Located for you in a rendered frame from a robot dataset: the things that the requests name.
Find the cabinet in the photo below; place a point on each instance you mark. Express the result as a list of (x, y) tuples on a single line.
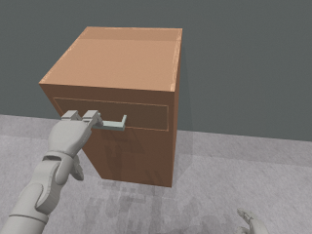
[(124, 64)]

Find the right robot hand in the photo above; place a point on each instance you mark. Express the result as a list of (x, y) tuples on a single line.
[(256, 225)]

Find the drawer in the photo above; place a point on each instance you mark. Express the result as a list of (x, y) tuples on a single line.
[(139, 115)]

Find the left robot hand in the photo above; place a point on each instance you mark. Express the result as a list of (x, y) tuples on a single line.
[(71, 133)]

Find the handle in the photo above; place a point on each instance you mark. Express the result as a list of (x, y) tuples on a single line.
[(112, 125)]

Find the left robot forearm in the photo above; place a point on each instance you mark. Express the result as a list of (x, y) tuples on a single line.
[(40, 196)]

